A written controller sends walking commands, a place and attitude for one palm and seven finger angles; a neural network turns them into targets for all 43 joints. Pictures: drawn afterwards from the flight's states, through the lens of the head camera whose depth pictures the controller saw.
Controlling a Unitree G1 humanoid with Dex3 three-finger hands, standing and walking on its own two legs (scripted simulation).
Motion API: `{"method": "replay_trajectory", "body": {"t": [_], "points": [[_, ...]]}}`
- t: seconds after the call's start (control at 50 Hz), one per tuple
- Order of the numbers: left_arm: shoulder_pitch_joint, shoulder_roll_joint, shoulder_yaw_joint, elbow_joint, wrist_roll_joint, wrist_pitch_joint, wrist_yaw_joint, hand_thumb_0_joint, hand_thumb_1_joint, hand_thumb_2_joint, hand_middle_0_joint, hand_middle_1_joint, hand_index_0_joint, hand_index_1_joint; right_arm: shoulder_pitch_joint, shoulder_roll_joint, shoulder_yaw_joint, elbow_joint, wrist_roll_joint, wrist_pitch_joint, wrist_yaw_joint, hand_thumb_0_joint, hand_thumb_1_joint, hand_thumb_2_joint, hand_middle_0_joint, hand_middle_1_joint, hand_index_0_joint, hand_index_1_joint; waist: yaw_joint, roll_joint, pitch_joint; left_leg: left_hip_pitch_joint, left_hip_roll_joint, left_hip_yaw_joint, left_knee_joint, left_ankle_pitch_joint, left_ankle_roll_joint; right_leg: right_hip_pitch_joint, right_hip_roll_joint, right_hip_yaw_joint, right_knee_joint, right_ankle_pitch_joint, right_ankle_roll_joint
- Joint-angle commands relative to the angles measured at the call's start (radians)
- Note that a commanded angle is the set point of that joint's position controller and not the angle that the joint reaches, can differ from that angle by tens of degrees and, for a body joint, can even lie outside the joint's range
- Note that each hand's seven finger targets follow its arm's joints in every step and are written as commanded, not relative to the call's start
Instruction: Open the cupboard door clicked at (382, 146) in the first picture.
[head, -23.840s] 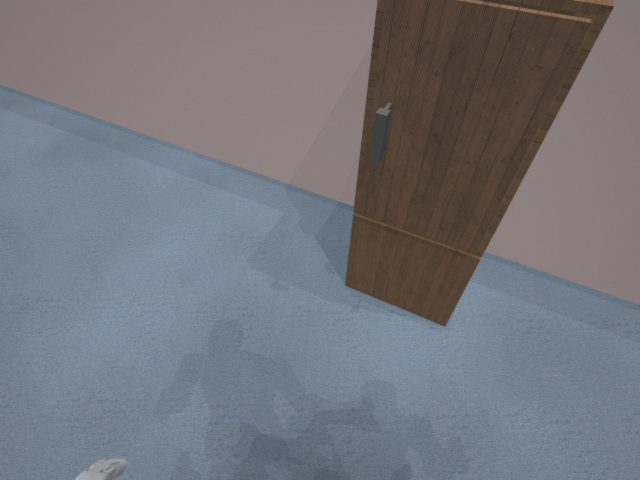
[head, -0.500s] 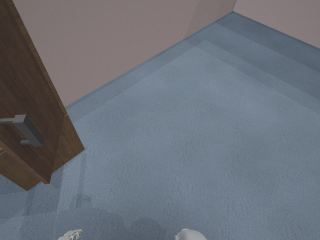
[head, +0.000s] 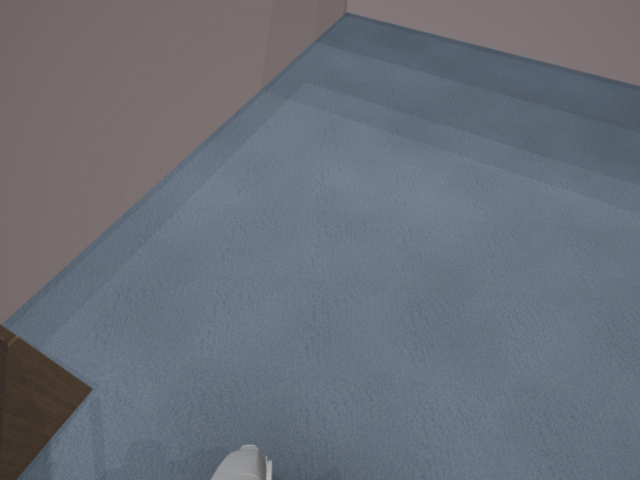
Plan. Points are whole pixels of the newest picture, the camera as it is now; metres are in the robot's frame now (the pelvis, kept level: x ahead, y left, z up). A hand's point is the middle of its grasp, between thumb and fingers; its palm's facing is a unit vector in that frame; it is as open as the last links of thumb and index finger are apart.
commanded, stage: walk to a spot facing it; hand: left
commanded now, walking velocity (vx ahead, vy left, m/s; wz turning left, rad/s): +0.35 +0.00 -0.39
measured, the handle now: out of the picture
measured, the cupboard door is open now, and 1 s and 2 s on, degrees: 50 50 50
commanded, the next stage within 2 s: turn to face it in 1.26 s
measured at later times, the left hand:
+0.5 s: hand (275, 305) +0.41 +0.11 -0.16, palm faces -0.30 -0.93 -0.21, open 7.4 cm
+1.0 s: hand (285, 298) +0.45 +0.09 -0.20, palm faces -0.19 -0.97 -0.13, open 7.3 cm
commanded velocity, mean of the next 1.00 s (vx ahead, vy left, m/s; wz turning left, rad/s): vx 0.37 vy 0.00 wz -0.17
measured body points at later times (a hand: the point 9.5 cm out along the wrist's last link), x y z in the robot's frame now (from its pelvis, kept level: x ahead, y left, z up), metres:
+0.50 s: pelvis +0.22 -0.04 -0.02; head +0.26 -0.06 +0.43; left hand +0.43 +0.15 -0.14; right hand +0.06 -0.23 -0.16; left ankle +0.13 +0.13 -0.73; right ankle +0.27 -0.15 -0.74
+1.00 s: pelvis +0.46 -0.08 -0.02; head +0.49 -0.07 +0.43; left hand +0.46 +0.14 -0.18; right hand +0.52 -0.35 -0.14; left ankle +0.56 -0.01 -0.74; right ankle +0.30 -0.16 -0.67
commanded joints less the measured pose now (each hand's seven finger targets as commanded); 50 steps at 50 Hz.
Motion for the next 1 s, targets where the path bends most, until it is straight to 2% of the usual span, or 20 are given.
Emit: {"method": "replay_trajectory", "body": {"t": [0.0, 0.02, 0.04, 0.06, 0.08, 0.14, 0.22, 0.32, 0.4, 0.44, 0.46, 0.48, 0.52, 0.56, 0.6, 0.8, 0.86, 0.88, 0.92, 0.98], "points": [[-0.057, 0.189, 0.056, -0.075, -0.009, -0.026, 0.017, 0.000, 0.900, 0.900, -0.200, -0.300, -0.200, -0.300, 0.067, -0.085, -0.017, -0.047, -0.002, -0.045, -0.014, 0.000, -0.900, -0.900, 0.200, 0.300, 0.200, 0.300, -0.054, -0.072, -0.023, 0.279, -0.056, 0.036, -0.220, 0.085, 0.008, -0.170, -0.180, 0.179, -0.093, 0.108, -0.133], [-0.074, 0.159, 0.049, -0.082, -0.010, -0.026, 0.015, 0.000, 0.900, 0.900, -0.200, -0.300, -0.200, -0.300, 0.189, -0.129, -0.027, -0.005, -0.006, -0.054, -0.027, 0.000, -0.900, -0.900, 0.200, 0.300, 0.200, 0.300, -0.108, 0.011, -0.076, 0.472, -0.031, 0.000, -0.285, 0.048, 0.029, -0.246, -0.122, 0.137, 0.078, 0.180, -0.100], [-0.039, 0.093, 0.039, -0.090, -0.016, -0.023, 0.009, 0.000, 0.900, 0.900, -0.200, -0.300, -0.200, -0.300, 0.336, -0.241, -0.056, 0.029, -0.022, -0.061, -0.038, 0.000, -0.900, -0.900, 0.200, 0.300, 0.200, 0.300, -0.159, 0.270, -0.182, 0.671, 0.214, -0.325, -0.362, -0.092, 0.108, -0.424, 0.010, 0.029, 0.395, -0.016, -0.042], [-0.050, 0.071, 0.027, -0.123, -0.018, -0.030, 0.004, 0.000, 0.900, 0.900, -0.200, -0.300, -0.200, -0.300, 0.442, -0.289, -0.052, 0.043, -0.031, -0.056, -0.047, 0.000, -0.900, -0.900, 0.200, 0.300, 0.200, 0.300, -0.175, 0.362, -0.226, 0.714, 0.420, -0.621, -0.521, -0.189, 0.205, -0.565, 0.066, -0.016, 0.703, -0.262, -0.021], [-0.090, 0.088, 0.030, -0.127, -0.005, -0.036, 0.004, 0.000, 0.900, 0.900, -0.200, -0.300, -0.200, -0.300, 0.371, -0.258, -0.040, 0.034, -0.026, -0.050, -0.045, 0.000, -0.900, -0.900, 0.200, 0.300, 0.200, 0.300, -0.144, 0.261, -0.173, 0.588, 0.437, -0.617, -0.550, -0.278, 0.232, -0.605, -0.009, 0.043, 0.838, -0.212, -0.035], [-0.105, 0.067, 0.031, -0.095, 0.007, -0.023, -0.019, 0.000, 0.900, 0.900, -0.200, -0.300, -0.200, -0.300, 0.177, -0.115, -0.003, -0.007, -0.020, -0.062, -0.044, 0.000, -0.900, -0.900, 0.200, 0.300, 0.200, 0.300, -0.039, 0.193, -0.004, 0.335, 0.310, -0.303, -0.580, -0.137, 0.162, -0.590, -0.115, 0.018, 0.868, 0.023, -0.009], [-0.112, 0.016, 0.014, -0.093, 0.007, 0.004, -0.024, 0.000, 0.900, 0.900, -0.200, -0.300, -0.200, -0.300, 0.226, -0.086, 0.007, 0.044, -0.011, -0.077, -0.045, 0.000, -0.900, -0.900, 0.200, 0.300, 0.200, 0.300, -0.018, 0.161, -0.057, 0.394, 0.230, -0.027, -0.559, 0.220, 0.153, -0.547, -0.124, -0.030, 0.663, 0.110, 0.014], [-0.250, 0.005, 0.002, -0.128, 0.005, 0.005, -0.025, 0.000, 0.900, 0.900, -0.200, -0.300, -0.200, -0.300, 0.280, -0.089, 0.002, 0.082, -0.018, -0.060, -0.034, 0.000, -0.900, -0.900, 0.200, 0.300, 0.200, 0.300, -0.049, 0.126, 0.009, 0.343, 0.231, 0.058, -0.585, 0.166, 0.161, -0.425, -0.105, -0.112, 0.323, 0.141, 0.009], [-0.242, 0.035, 0.007, -0.118, 0.003, -0.003, -0.020, 0.000, 0.900, 0.900, -0.200, -0.300, -0.200, -0.300, 0.292, -0.105, 0.002, 0.110, -0.021, -0.047, -0.031, 0.000, -0.900, -0.900, 0.200, 0.300, 0.200, 0.300, -0.022, 0.135, -0.013, 0.365, 0.239, 0.089, -0.499, 0.251, 0.139, -0.263, -0.065, -0.150, 0.199, 0.123, -0.019], [-0.008, 0.097, 0.022, -0.040, 0.005, -0.020, -0.008, 0.000, 0.900, 0.900, -0.200, -0.300, -0.200, -0.300, 0.267, -0.104, 0.004, 0.115, -0.010, -0.043, -0.025, 0.000, -0.900, -0.900, 0.200, 0.300, 0.200, 0.300, 0.093, 0.034, -0.120, 0.283, 0.164, 0.163, -0.191, 0.418, 0.091, 0.082, -0.022, -0.153, 0.101, 0.123, -0.060], [0.160, 0.192, 0.052, 0.015, 0.009, -0.033, 0.007, 0.000, 0.900, 0.900, -0.200, -0.300, -0.200, -0.300, 0.261, -0.061, 0.013, 0.102, 0.006, -0.049, -0.015, 0.000, -0.900, -0.900, 0.200, 0.300, 0.200, 0.300, 0.161, -0.144, -0.226, 0.039, 0.079, 0.222, 0.112, 0.249, 0.052, 0.366, -0.221, 0.097, 0.037, 0.009, -0.135], [0.250, 0.282, 0.072, 0.037, -0.009, -0.033, 0.021, 0.000, 0.900, 0.900, -0.200, -0.300, -0.200, -0.300, 0.230, -0.016, 0.018, 0.056, 0.018, -0.056, -0.021, 0.000, -0.900, -0.900, 0.200, 0.300, 0.200, 0.300, 0.171, -0.314, -0.283, -0.189, -0.041, 0.156, 0.412, -0.339, 0.022, 0.497, -0.463, 0.506, -0.112, 0.135, -0.249], [0.123, 0.223, 0.053, 0.014, -0.020, -0.029, 0.036, 0.000, 0.900, 0.900, -0.200, -0.300, -0.200, -0.300, 0.102, -0.045, -0.002, 0.057, 0.013, -0.054, -0.025, 0.000, -0.900, -0.900, 0.200, 0.300, 0.200, 0.300, 0.123, -0.180, -0.144, -0.267, 0.043, -0.021, 0.561, -0.191, 0.034, 0.280, -0.427, 0.406, -0.152, 0.210, -0.236], [0.002, 0.124, 0.024, -0.017, -0.016, -0.037, 0.042, 0.000, 0.900, 0.900, -0.200, -0.300, -0.200, -0.300, 0.122, -0.010, 0.002, 0.093, -0.001, -0.037, -0.025, 0.000, -0.900, -0.900, 0.200, 0.300, 0.200, 0.300, 0.036, -0.069, -0.059, -0.137, 0.091, -0.035, 0.425, -0.089, 0.026, 0.039, -0.346, 0.197, -0.188, 0.292, -0.187], [-0.036, 0.089, 0.013, -0.012, -0.008, -0.050, 0.040, 0.000, 0.900, 0.900, -0.200, -0.300, -0.200, -0.300, 0.196, 0.027, 0.006, 0.127, -0.006, -0.015, -0.019, 0.000, -0.900, -0.900, 0.200, 0.300, 0.200, 0.300, -0.024, -0.093, -0.037, -0.046, 0.077, -0.005, 0.306, -0.044, 0.013, -0.074, -0.290, 0.076, -0.224, 0.304, -0.163], [0.071, 0.108, 0.009, 0.059, -0.009, -0.073, 0.038, 0.000, 0.900, 0.900, -0.200, -0.300, -0.200, -0.300, -0.065, 0.009, 0.002, 0.026, -0.001, -0.035, 0.012, 0.000, -0.900, -0.900, 0.200, 0.300, 0.200, 0.300, 0.013, -0.085, 0.027, -0.052, 0.014, 0.042, -0.082, 0.091, 0.046, 0.072, -0.279, 0.044, -0.210, 0.434, -0.151], [0.059, 0.122, 0.010, 0.066, -0.011, -0.071, 0.042, 0.000, 0.900, 0.900, -0.200, -0.300, -0.200, -0.300, 0.052, -0.026, -0.006, 0.065, -0.007, -0.046, -0.002, 0.000, -0.900, -0.900, 0.200, 0.300, 0.200, 0.300, -0.072, -0.038, -0.016, 0.202, -0.055, 0.091, -0.213, 0.098, 0.075, 0.037, -0.244, -0.017, -0.007, 0.686, -0.117], [0.046, 0.115, 0.011, 0.055, -0.015, -0.069, 0.041, 0.000, 0.900, 0.900, -0.200, -0.300, -0.200, -0.300, 0.206, -0.074, -0.017, 0.111, -0.013, -0.051, -0.011, 0.000, -0.900, -0.900, 0.200, 0.300, 0.200, 0.300, -0.135, 0.024, -0.107, 0.455, -0.034, 0.044, -0.260, 0.139, 0.105, -0.086, -0.197, -0.053, 0.201, 0.658, -0.080], [0.059, 0.059, -0.001, -0.004, -0.025, -0.073, 0.024, 0.000, 0.900, 0.900, -0.200, -0.300, -0.200, -0.300, 0.428, -0.240, -0.049, 0.154, -0.023, -0.045, -0.031, 0.000, -0.900, -0.900, 0.200, 0.300, 0.200, 0.300, -0.170, 0.298, -0.280, 0.754, 0.395, -0.562, -0.448, 0.140, 0.305, -0.472, 0.019, -0.083, 0.801, -0.198, -0.018], [-0.051, 0.047, 0.006, -0.011, -0.003, -0.055, 0.017, 0.000, 0.900, 0.900, -0.200, -0.300, -0.200, -0.300, 0.197, -0.112, -0.020, 0.093, -0.013, -0.053, -0.036, 0.000, -0.900, -0.900, 0.200, 0.300, 0.200, 0.300, -0.076, 0.151, -0.038, 0.371, 0.328, -0.395, -0.567, -0.116, 0.235, -0.570, -0.118, 0.013, 0.929, -0.020, -0.010]]}}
